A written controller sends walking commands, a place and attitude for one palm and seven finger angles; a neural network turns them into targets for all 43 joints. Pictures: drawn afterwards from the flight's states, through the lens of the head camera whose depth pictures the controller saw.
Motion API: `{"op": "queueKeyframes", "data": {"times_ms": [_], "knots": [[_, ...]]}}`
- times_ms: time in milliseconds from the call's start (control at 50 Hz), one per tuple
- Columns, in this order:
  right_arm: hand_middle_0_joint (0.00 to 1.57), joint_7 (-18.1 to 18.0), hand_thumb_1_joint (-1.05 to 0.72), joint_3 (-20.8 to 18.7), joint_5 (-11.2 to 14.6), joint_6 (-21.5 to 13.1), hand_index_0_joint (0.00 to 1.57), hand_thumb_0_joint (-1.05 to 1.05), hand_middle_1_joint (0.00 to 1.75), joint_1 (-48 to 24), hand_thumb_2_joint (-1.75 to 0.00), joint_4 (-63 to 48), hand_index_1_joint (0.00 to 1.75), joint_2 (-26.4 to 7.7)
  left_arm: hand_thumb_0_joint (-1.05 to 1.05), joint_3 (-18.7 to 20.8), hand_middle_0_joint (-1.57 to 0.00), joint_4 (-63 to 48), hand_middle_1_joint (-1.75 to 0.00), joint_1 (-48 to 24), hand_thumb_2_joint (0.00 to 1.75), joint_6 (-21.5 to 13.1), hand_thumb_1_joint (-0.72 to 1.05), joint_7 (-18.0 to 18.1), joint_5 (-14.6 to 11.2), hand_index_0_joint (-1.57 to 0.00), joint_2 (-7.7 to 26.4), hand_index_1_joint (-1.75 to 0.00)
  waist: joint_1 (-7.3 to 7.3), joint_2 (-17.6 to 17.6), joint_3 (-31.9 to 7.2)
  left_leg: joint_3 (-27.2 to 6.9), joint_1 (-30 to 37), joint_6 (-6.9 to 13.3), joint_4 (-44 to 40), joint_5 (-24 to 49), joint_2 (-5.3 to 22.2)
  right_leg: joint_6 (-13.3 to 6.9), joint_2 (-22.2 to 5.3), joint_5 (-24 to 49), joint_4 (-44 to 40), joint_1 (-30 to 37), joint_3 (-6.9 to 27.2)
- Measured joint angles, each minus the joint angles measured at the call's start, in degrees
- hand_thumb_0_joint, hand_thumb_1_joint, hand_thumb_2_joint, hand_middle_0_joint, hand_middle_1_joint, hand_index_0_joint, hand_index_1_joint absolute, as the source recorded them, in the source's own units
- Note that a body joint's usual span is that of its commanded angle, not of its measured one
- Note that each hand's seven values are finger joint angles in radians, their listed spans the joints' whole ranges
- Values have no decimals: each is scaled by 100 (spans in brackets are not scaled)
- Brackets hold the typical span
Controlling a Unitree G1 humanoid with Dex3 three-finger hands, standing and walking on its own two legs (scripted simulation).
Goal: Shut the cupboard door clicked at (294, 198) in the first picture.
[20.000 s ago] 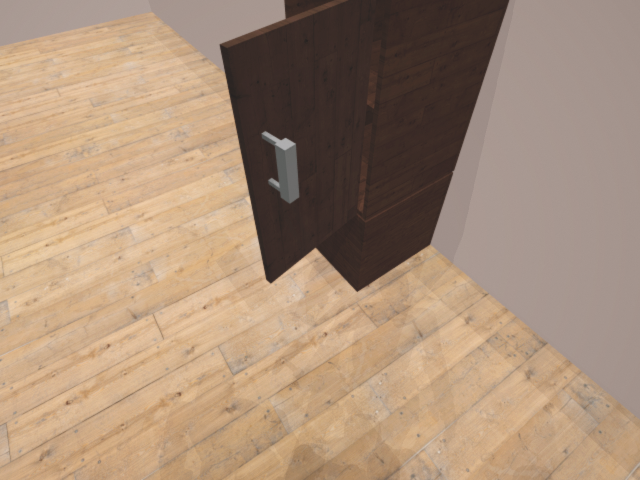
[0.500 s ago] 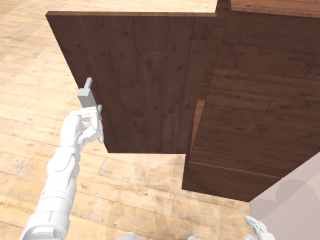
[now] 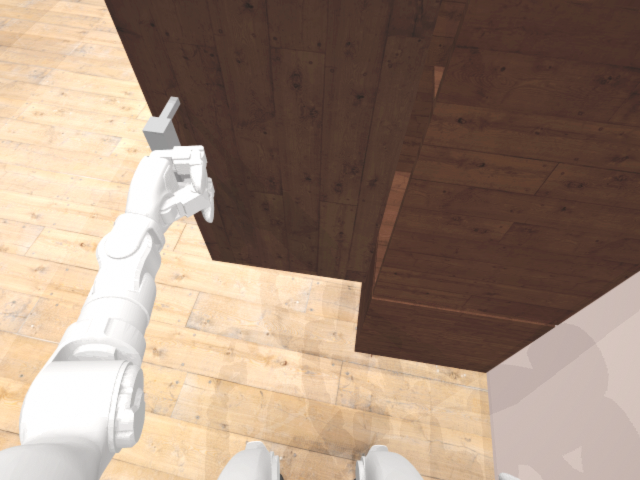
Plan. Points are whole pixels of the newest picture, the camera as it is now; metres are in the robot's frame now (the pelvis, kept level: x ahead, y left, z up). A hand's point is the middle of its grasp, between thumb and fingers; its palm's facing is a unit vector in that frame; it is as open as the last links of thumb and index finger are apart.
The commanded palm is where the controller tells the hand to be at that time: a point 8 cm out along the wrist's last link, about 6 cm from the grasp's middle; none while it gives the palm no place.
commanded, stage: push the door shut along its arc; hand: left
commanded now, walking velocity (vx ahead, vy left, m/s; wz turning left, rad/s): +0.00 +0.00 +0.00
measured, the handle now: (178, 149) +0.53 +0.18 +0.08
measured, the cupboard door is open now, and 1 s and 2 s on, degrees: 90 76 61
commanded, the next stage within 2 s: pull the fist back off the door in 1.24 s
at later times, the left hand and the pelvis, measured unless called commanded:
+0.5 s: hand (238, 155) +0.51 +0.10 +0.09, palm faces -0.30 -0.95 -0.01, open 3.1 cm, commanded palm +0.51 +0.15 +0.08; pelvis +0.00 +0.00 -0.01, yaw -2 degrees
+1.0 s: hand (254, 136) +0.55 +0.08 +0.09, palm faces -0.40 -0.92 -0.01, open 3.2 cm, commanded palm +0.57 +0.10 +0.08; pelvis -0.01 +0.00 -0.04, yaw -2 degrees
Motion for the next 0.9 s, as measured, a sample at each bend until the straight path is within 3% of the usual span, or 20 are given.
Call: {"op": "queueKeyframes", "data": {"times_ms": [180, 440, 700, 900], "knots": [[20, 54, -91, 0, -78, 25, 20, 0, 30, 157, -90, -12, 30, -35, 2, 278, -130, 526, -150, -689, 90, 32, 90, -142, 212, -130, 214, -150, -265, 5, -48, 67, -410, 24, 192, -40, 56, 11, 44, 3, 178, -442, 74], [20, 90, -91, 42, -110, 154, 20, 0, 30, 339, -90, -136, 30, -50, 2, 600, -130, 946, -150, -1271, 90, 178, 90, -432, 383, -130, 575, -150, -531, 46, -62, 98, -728, 14, 396, -137, 163, -4, 144, -31, 328, -773, 118], [20, 47, -91, 40, -165, 104, 20, 0, 30, 320, -90, -103, 30, -81, 2, 522, -130, 1299, -150, -2006, 91, 418, 89, -724, 483, -129, 909, -150, -649, 94, -68, 10, -1258, 5, 721, -239, 201, -21, 176, -116, 582, -1247, 41], [20, 6, -91, 81, -225, -27, 20, 0, 30, 265, -90, 53, 30, -74, 2, 246, -130, 1615, -150, -2679, 95, 675, 91, -790, 527, -129, 1036, -150, -701, 115, -55, -97, -1624, 15, 958, -286, 188, -21, 164, -166, 754, -1541, -57]]}}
